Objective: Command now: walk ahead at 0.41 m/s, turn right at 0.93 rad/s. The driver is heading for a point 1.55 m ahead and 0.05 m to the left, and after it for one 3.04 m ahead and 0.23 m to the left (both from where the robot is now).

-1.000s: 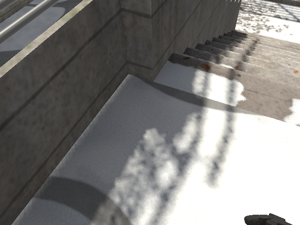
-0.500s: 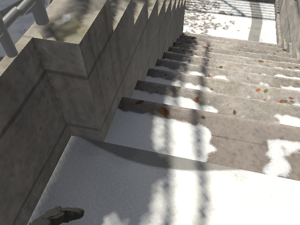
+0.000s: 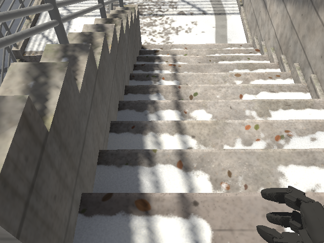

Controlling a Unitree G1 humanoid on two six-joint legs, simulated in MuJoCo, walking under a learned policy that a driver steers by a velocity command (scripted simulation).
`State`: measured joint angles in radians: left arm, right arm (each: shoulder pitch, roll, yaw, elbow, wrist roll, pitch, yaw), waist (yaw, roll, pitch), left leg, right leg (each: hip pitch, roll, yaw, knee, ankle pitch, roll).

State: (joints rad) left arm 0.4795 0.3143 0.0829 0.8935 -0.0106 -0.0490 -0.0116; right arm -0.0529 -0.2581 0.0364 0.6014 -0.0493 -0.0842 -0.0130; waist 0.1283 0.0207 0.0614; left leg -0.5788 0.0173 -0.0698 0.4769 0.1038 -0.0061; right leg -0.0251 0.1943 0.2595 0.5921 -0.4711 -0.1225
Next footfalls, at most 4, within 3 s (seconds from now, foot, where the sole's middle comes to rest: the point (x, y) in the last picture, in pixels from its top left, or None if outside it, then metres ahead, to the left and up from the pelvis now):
0.02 left None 0.24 0.14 -0.76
0.40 right None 0.22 -0.12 -0.76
0.80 left None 0.17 0.10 -0.76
1.24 right None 0.26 -0.07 -0.76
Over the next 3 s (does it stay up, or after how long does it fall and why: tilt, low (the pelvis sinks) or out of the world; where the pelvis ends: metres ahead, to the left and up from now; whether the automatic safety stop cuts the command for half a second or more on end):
stays up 1.05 -0.09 -0.26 its command is cut before an obstacle after 1.4 s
